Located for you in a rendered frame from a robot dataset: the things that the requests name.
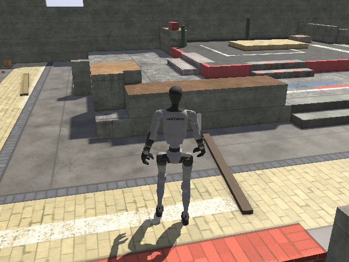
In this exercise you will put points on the robot left forearm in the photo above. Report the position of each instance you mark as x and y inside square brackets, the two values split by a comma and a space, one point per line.
[148, 145]

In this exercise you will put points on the robot left upper arm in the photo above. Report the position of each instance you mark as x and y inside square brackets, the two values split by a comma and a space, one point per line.
[155, 124]

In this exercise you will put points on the robot right upper arm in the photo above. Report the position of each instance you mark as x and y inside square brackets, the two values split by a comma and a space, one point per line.
[194, 123]

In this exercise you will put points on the right robot hand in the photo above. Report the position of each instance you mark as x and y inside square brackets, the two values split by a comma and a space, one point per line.
[202, 151]

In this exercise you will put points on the robot right forearm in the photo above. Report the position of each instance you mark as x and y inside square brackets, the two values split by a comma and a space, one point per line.
[200, 142]

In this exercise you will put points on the left robot shin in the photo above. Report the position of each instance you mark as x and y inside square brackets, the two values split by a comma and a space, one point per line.
[160, 191]

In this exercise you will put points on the right robot thigh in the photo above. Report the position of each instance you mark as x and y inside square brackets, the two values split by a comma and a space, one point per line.
[187, 161]

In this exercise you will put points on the left robot hand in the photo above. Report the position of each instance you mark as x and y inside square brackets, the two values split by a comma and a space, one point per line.
[146, 156]

